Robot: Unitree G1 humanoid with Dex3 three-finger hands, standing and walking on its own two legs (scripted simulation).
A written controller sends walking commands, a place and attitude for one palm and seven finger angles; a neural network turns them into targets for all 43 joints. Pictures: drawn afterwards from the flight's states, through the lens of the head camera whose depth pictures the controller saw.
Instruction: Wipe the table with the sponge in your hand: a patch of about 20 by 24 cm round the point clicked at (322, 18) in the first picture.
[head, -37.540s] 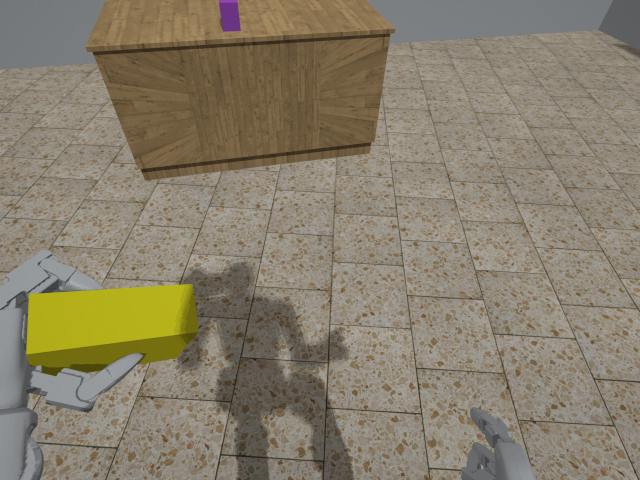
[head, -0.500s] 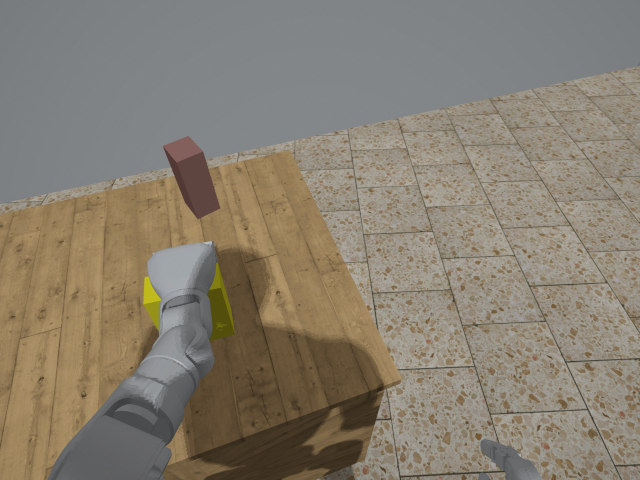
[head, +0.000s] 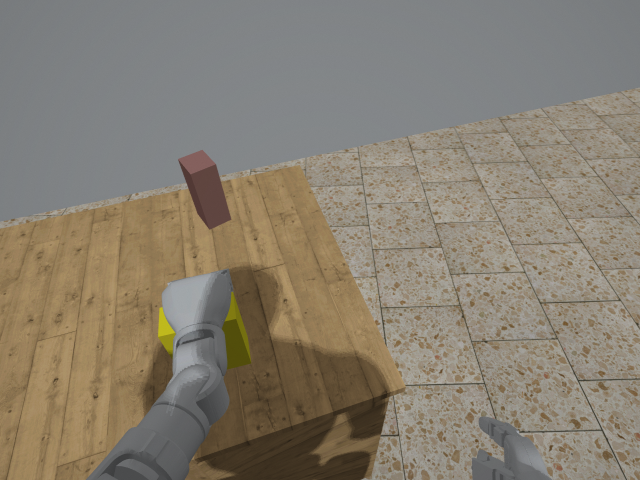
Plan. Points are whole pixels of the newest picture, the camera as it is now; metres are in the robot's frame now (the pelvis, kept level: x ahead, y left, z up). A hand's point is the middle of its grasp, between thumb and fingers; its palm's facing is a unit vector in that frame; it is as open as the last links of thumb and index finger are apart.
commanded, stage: wipe back along the middle lane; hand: left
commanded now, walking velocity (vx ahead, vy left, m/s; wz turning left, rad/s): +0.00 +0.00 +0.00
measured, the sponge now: (211, 344) +0.32 +0.21 -0.05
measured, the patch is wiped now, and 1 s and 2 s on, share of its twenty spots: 0.65 0.80 0.80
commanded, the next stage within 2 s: slide across to the third lane in 1.08 s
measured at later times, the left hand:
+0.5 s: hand (211, 347) +0.29 +0.19 +0.00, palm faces -0.03 -0.06 -1.00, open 9.5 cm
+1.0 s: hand (212, 352) +0.28 +0.19 +0.00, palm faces -0.04 -0.05 -1.00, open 9.5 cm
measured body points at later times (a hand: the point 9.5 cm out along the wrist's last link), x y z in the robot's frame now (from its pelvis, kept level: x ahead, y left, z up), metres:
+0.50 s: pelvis +0.00 -0.01 +0.00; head -0.01 -0.04 +0.45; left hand +0.28 +0.19 +0.06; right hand +0.23 -0.22 -0.10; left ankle +0.00 +0.10 -0.73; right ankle -0.02 -0.10 -0.73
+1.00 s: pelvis -0.01 -0.01 +0.00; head -0.02 -0.05 +0.45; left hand +0.28 +0.18 +0.05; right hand +0.21 -0.23 -0.10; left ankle +0.00 +0.10 -0.73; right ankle -0.02 -0.10 -0.73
